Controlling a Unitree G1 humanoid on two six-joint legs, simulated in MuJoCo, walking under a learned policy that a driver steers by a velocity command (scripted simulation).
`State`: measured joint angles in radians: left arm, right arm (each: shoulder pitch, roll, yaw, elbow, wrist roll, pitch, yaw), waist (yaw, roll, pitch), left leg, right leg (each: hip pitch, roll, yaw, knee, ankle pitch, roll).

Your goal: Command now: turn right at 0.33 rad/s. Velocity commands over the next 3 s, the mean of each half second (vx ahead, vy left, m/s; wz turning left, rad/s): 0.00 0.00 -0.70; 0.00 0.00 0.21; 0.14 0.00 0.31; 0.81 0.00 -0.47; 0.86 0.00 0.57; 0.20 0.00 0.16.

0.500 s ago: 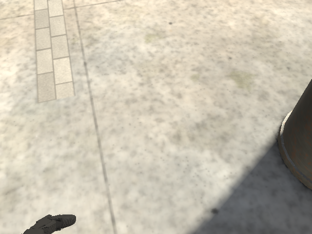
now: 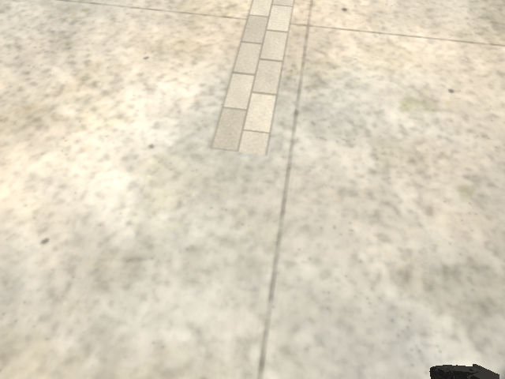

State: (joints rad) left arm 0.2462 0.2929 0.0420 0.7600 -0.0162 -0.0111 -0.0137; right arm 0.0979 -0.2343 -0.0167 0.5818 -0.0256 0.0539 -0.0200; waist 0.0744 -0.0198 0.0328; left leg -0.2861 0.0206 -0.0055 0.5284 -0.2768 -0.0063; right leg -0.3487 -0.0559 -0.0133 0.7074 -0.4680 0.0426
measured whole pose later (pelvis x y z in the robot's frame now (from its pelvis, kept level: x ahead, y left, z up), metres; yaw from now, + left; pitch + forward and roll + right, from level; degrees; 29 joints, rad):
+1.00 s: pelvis +0.03 -0.01 -0.01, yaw -14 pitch +2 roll -1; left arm 0.10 0.29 0.07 0.65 0.02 0.04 0.04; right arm 0.23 -0.31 -0.07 0.68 0.01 0.01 0.01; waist -0.02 -0.04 0.06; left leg -0.31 -0.03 0.02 0.62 -0.35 0.05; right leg -0.39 -0.01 -0.02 0.85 -0.50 0.02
